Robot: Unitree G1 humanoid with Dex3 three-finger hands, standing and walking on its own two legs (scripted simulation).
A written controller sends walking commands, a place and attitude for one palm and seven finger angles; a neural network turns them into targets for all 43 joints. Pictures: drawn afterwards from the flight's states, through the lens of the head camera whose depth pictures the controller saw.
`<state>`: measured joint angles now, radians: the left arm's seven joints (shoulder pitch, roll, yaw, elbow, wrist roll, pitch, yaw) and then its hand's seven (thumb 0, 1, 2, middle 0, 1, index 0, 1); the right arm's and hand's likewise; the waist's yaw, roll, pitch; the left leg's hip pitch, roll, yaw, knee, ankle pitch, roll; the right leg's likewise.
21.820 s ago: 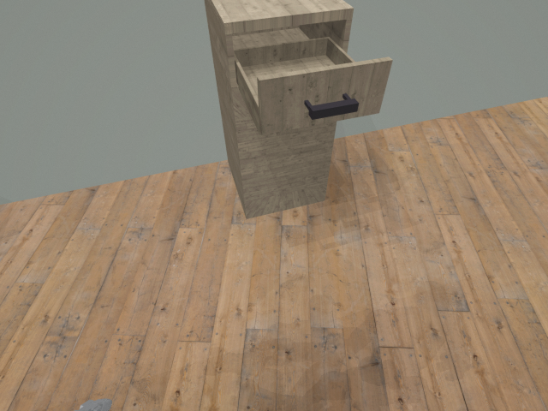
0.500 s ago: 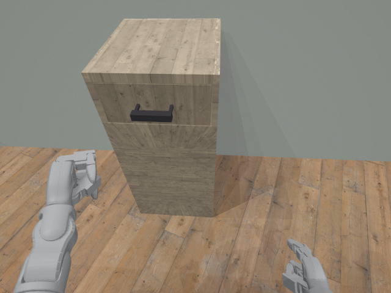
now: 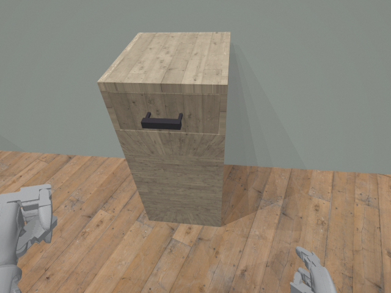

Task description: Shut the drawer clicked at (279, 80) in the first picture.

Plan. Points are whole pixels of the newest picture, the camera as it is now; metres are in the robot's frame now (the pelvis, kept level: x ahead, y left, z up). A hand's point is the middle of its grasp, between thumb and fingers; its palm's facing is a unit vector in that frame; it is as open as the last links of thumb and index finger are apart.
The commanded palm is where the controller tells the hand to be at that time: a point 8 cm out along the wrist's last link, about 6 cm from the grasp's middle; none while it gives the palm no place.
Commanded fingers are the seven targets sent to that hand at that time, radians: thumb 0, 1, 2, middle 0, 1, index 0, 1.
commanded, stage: draw the hand back to the body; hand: left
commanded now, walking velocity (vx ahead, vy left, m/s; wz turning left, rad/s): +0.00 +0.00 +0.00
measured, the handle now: (163, 119) +0.63 +0.20 +0.00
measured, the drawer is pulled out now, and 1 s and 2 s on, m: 0.00 0.00 0.00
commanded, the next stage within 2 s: step back with the hand held close in 0.06 s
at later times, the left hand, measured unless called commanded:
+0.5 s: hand (52, 219) +0.18 +0.25 +0.15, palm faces +0.27 -0.82 -0.50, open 3.2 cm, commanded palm +0.12 +0.30 +0.17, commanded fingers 0.00 0.90 0.90 -1.40 -1.60 -1.40 -1.60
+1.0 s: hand out of the picture +0.08 +0.28 +0.15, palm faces +0.39 -0.78 -0.50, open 3.2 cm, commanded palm +0.02 +0.31 +0.17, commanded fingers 0.00 0.90 0.90 -1.40 -1.60 -1.40 -1.60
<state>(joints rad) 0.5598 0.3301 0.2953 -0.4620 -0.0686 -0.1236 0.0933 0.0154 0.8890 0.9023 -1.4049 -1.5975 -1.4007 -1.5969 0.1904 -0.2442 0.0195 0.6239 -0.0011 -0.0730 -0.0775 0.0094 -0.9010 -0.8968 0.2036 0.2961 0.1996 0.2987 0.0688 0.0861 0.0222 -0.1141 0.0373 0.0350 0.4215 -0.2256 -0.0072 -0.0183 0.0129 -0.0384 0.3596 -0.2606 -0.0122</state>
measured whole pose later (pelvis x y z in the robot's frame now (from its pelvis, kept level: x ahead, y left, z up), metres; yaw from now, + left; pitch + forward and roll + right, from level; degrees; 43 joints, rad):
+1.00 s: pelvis -0.10 +0.03 -0.02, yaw +2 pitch +0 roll -2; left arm 0.63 0.38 0.40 -0.58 -0.02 -0.27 0.13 0.02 0.89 0.90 -1.41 -1.60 -1.40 -1.60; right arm 0.19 -0.22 -0.01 0.56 0.00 -0.07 -0.08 0.01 -0.90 -0.90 0.21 0.30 0.20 0.30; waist 0.01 0.03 0.05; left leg -0.46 0.01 0.01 0.62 -0.25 0.04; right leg -0.35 0.02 0.00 0.54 -0.19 0.02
